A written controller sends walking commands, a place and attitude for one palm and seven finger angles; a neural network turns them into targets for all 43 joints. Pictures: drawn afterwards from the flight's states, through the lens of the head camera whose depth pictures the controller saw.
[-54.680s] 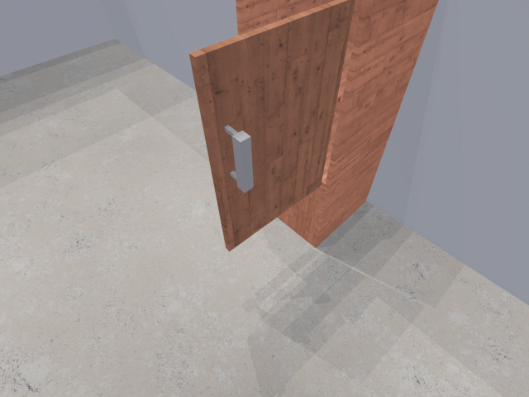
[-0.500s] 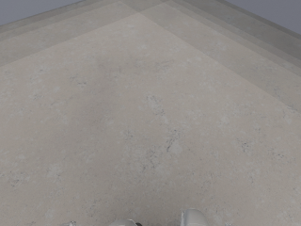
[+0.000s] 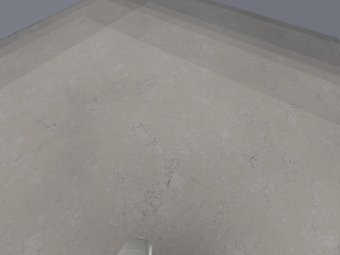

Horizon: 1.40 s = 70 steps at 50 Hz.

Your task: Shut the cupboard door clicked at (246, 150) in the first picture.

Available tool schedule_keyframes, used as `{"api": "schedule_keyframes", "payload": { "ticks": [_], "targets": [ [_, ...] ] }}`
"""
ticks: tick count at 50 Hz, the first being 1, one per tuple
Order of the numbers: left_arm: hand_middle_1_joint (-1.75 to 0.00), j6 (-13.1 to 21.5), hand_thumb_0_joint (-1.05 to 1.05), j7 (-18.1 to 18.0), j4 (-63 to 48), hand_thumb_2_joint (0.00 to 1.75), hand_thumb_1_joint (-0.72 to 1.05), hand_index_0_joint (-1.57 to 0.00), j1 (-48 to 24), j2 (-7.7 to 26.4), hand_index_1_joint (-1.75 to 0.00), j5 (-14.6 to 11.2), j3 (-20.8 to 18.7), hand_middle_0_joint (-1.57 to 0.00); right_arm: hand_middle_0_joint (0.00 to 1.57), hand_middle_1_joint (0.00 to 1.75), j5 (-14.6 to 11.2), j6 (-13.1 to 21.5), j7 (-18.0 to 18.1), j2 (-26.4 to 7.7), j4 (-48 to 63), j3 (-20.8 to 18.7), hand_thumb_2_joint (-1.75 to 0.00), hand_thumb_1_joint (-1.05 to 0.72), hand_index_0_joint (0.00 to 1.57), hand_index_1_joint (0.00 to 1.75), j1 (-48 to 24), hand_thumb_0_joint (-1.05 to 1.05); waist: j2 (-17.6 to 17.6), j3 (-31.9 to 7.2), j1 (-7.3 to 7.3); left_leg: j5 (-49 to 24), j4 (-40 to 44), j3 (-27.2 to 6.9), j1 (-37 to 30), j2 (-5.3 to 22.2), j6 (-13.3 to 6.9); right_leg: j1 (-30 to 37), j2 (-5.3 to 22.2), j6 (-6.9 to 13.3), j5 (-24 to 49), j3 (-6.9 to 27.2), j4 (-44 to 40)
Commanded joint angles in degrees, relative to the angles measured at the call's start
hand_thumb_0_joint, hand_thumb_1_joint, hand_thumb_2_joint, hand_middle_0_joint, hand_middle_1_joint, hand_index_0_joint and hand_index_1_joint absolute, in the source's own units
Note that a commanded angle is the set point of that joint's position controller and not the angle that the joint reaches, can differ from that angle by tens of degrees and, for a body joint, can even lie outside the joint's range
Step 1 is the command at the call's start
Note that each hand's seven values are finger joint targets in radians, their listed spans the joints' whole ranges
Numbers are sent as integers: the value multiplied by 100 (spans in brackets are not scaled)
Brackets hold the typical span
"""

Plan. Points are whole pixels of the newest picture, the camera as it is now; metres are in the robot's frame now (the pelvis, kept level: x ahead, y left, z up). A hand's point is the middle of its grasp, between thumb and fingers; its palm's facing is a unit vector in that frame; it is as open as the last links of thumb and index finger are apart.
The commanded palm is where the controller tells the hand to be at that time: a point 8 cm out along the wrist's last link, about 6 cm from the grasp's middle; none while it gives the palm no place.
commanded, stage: turn to face it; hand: left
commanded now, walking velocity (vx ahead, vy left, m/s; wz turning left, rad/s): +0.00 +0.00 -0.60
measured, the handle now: out of the picture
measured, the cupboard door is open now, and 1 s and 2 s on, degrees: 29 29 29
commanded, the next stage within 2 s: none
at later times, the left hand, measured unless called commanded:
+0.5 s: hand (89, 231) +0.18 +0.24 -0.16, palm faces -0.26 -0.94 -0.23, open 7.4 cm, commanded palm none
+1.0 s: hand (115, 224) +0.21 +0.18 -0.18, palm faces -0.53 -0.83 -0.18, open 7.4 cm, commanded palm none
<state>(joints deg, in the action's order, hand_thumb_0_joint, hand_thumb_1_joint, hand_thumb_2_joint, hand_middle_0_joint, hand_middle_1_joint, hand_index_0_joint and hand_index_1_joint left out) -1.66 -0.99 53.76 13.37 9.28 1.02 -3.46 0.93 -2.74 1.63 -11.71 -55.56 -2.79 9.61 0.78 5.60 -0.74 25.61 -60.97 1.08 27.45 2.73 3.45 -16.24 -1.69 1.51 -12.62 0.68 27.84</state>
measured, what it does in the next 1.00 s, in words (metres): steps on the spot, turning right: left foot, then right foot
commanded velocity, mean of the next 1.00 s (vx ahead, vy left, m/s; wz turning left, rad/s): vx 0.00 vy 0.00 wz -0.60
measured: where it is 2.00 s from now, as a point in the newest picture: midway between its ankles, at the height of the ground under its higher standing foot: outside the picture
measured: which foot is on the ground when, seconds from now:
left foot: up 0.00-0.16, down 0.18-0.62, up 0.64-0.96, down 0.98-1.00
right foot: down 0.00-0.18, up 0.20-0.60, down 0.62-0.98, up 1.00-1.00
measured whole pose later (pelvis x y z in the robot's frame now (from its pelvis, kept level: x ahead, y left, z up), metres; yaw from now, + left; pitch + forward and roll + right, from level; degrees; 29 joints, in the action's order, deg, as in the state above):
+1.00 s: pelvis +0.03 +0.06 -0.01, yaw -36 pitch +2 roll -1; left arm -4.2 0.7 50.6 12.0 12.9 0.8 -3.6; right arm 0.9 -1.3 1.2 -12.7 -50.2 -2.2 9.9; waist -2.3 3.3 -0.8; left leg 17.5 -34.0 2.7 19.2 2.2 2.1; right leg -20.3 -2.1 -1.8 -18.2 7.4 35.2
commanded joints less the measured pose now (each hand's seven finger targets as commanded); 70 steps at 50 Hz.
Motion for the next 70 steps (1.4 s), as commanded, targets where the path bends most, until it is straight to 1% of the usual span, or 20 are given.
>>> {"api": "schedule_keyframes", "payload": {
  "ticks": [1, 7, 9, 10, 16, 23, 28, 29, 30, 31, 32, 37, 44, 47, 48, 49, 50, 56, 66, 70],
  "targets": [
    [-30, 108, 0, -26, -409, 90, 90, -20, 79, 1185, -30, 72, -327, -20, 20, 30, -28, 106, -31, -274, 553, -84, -90, -90, 20, 30, -18, 0, -773, -933, 14, -230, 769, -21, -59, -45, 58, 641, 1355, 922, 2276, 1516, -770],
    [-30, -24, 0, 54, -556, 90, 90, -20, -226, 1244, -30, 15, -359, -20, 20, 30, -72, 266, 39, -566, 552, -115, -90, -90, 20, 30, 475, 0, -779, -961, 279, -1324, 3539, 71, -2079, -130, -2, -532, 858, 358, 1322, 1592, -55],
    [-30, -53, 0, 126, -759, 90, 90, -20, -88, 771, -30, -71, -245, -20, 20, 30, 53, 345, 88, -1535, 656, -272, -90, -90, 20, 30, 699, 0, 1801, -1063, 329, -2171, 4547, -2211, -2625, 2267, -922, -1771, -245, -280, -2256, 200, 2120],
    [-30, -76, 0, 131, -801, 90, 90, -20, -290, 988, -30, -12, -275, -20, 20, 30, 97, 296, 104, -1577, 701, -259, -90, -90, 20, 30, 672, 0, 1240, -865, 399, -2372, 4508, -2266, -2047, 2563, -1348, -1620, 23, -291, -2388, 304, 3170],
    [-30, -213, 0, 315, -660, 90, 90, -20, -99, 905, -30, 23, -313, -20, 20, 30, 85, 319, 136, -1095, 907, -117, -90, -90, 20, 30, -59, 0, 968, -664, -12, -3288, 4168, -255, -2030, 1527, -1066, -1611, 304, -530, -1206, -90, 3839],
    [-30, -188, 0, 346, -913, 90, 90, -20, -692, 789, -30, 28, -223, -20, 20, 30, 97, 292, 56, -1207, 609, -225, -90, -90, 20, 30, 505, 0, 1099, -762, 282, -3740, 3939, 206, -2435, 1765, -1082, -1124, 344, -447, -1145, -463, 2243],
    [-30, -115, 0, 318, -826, 90, 90, -20, -288, 913, -30, 20, -235, -20, 20, 30, 65, 252, -11, -1357, 628, -300, -90, -90, 20, 30, 284, 0, 1026, -807, 35, -3367, 3222, 602, -1889, 1779, -738, 157, 218, -198, -325, -663, 560],
    [-30, -69, 0, 296, -707, 90, 90, -20, 142, 1112, -30, 34, -287, -20, 20, 30, 26, 249, -29, -1323, 665, -300, -90, -90, 20, 30, 164, 0, 598, -991, -219, -2813, 2540, 813, -1446, 1575, -477, 945, 359, -95, 431, -453, -209],
    [-30, 26, 0, 227, -629, 90, 90, -20, 450, 1745, -30, 105, -385, -20, 20, 30, -36, 221, -64, -916, 822, -214, -90, -90, 20, 30, 183, 0, -1125, -1071, -364, -816, 1255, 1233, -281, 840, -66, 1776, 1561, 306, 1674, 1090, -891],
    [-30, 38, 0, 139, -551, 90, 90, -20, 598, 2108, -30, 51, -442, -20, 20, 30, -7, 169, -65, -684, 1066, -126, -90, -90, 20, 30, -82, 0, -1927, -888, -451, 1190, -33, 792, 664, 204, 87, 1575, 2417, 877, 3453, 2251, -831],
    [-30, 11, 0, 76, -578, 90, 90, -20, 612, 2083, -30, 7, -424, -20, 20, 30, -32, 85, -12, -813, 1017, -101, -90, -90, 20, 30, -23, 0, -1496, -961, -409, 1002, -662, 97, 754, 324, 23, 1339, 2497, 1180, 2863, 2088, -878],
    [-30, 31, 0, 26, -882, 90, 90, -20, -397, 1441, -30, 9, -266, -20, 20, 30, 11, 74, -55, -826, 815, -146, -90, -90, 20, 30, 89, 0, -1111, -754, 83, -327, -442, -36, 514, 359, 182, 655, 1471, 812, 2108, 1135, -755],
    [-30, -9, 0, 75, -818, 90, 90, -20, -247, 1604, -30, 79, -340, -20, 20, 30, -37, 141, -58, -635, 923, -118, -90, -90, 20, 30, 42, 0, -1034, -828, -18, -128, 1603, 140, -255, -40, 129, 455, 1374, 907, 1362, 1786, -630],
    [-30, -64, 0, 83, -805, 90, 90, -20, -460, 1503, -30, 24, -333, -20, 20, 30, -76, 232, 7, -679, 769, -121, -90, -90, 20, 30, 556, 0, -981, -922, 264, -1057, 3292, 148, -1529, -150, 55, -197, 1078, 500, 1310, 1820, -138],
    [-30, -100, 0, 100, -870, 90, 90, -20, -401, 1223, -30, -39, -276, -20, 20, 30, -46, 299, 39, -1000, 720, -154, -90, -90, 20, 30, 718, 0, -150, -1057, 290, -1167, 4116, -440, -2245, 465, -105, -855, 570, 176, 462, 1419, 382],
    [-30, -116, 0, 156, -975, 90, 90, -20, -239, 864, -30, -92, -211, -20, 20, 30, 45, 335, 59, -1600, 773, -266, -90, -90, 20, 30, 809, 0, 1645, -1091, 289, -1591, 4548, -1952, -2668, 1982, -646, -1765, -228, -208, -1608, 517, 1710],
    [-30, -123, 0, 159, -1013, 90, 90, -20, -478, 1032, -30, -22, -218, -20, 20, 30, 77, 295, 91, -1722, 802, -264, -90, -90, 20, 30, 890, 0, 1515, -917, 411, -1963, 4590, -2235, -2144, 2544, -1128, -1702, -59, -278, -2330, 272, 2981],
    [-30, -201, 0, 333, -732, 90, 90, -20, -318, 924, -30, 24, -294, -20, 20, 30, 77, 338, 156, -1104, 915, -102, -90, -90, 20, 30, 247, 0, 899, -772, 84, -3585, 4085, -214, -2247, 1581, -1026, -1706, 306, -508, -1253, -52, 3914],
    [-30, -187, 0, 340, -855, 90, 90, -20, -674, 749, -30, 28, -212, -20, 20, 30, 94, 258, 18, -1275, 578, -275, -90, -90, 20, 30, 554, 0, 1236, -678, 285, -2934, 3932, 340, -2085, 1890, -1034, -739, 280, -372, -1232, -618, 1809],
    [-30, -66, 0, 278, -627, 90, 90, -20, 130, 1126, -30, 42, -302, -20, 20, 30, 10, 235, -39, -1270, 624, -308, -90, -90, 20, 30, 291, 0, 380, -1023, -187, -2262, 2485, 902, -1244, 1565, -409, 1069, 437, -76, 421, -336, -401]
  ]
}}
